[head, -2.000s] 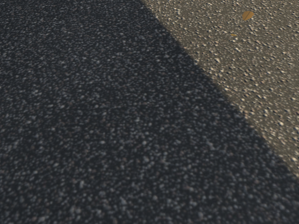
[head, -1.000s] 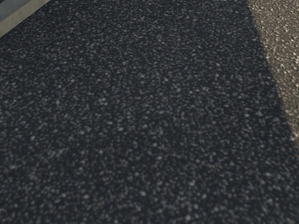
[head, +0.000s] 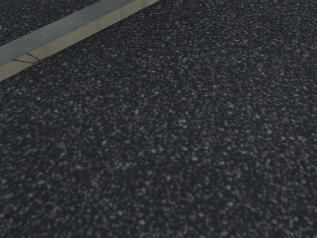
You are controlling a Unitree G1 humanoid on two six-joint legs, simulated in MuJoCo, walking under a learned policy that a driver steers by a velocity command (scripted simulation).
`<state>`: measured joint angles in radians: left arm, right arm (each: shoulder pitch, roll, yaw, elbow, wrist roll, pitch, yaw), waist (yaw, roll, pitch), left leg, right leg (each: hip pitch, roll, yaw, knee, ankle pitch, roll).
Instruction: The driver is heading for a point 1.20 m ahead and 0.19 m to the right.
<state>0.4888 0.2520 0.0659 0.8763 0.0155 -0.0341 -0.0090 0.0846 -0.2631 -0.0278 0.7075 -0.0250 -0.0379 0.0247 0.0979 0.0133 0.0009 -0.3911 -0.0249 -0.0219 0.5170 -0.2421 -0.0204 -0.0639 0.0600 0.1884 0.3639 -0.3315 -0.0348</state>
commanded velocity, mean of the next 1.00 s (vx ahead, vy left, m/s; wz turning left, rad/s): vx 0.48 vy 0.00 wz -0.34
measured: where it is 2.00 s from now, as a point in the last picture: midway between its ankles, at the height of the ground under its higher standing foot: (223, 130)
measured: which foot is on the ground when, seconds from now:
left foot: up 0.00-0.00, down 0.02-0.52, up 0.54-1.00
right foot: down 0.00-0.02, up 0.04-0.50, down 0.52-1.00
